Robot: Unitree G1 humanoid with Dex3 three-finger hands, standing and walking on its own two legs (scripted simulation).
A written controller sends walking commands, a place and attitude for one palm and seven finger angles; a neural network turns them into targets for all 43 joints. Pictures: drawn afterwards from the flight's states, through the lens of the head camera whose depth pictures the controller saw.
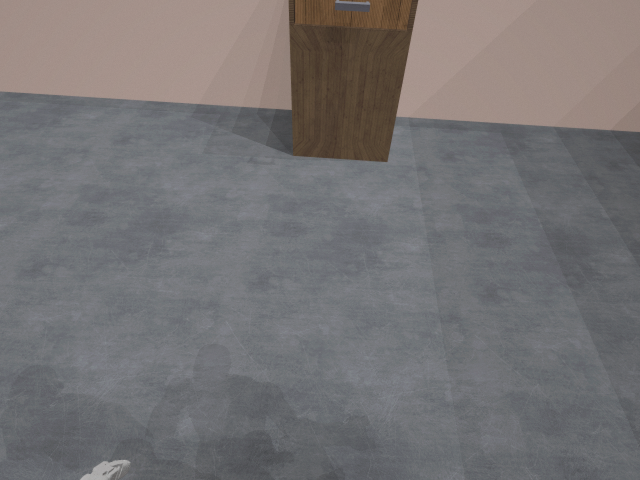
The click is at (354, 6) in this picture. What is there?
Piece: drawer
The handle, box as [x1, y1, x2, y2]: [335, 0, 369, 11]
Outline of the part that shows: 335,1 335,9 359,11 369,10 368,1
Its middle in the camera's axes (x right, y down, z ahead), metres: +0.12 -0.91 +1.50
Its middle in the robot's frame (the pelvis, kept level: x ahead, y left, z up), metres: +1.73 -0.05 -0.02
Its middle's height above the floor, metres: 0.75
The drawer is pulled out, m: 0.00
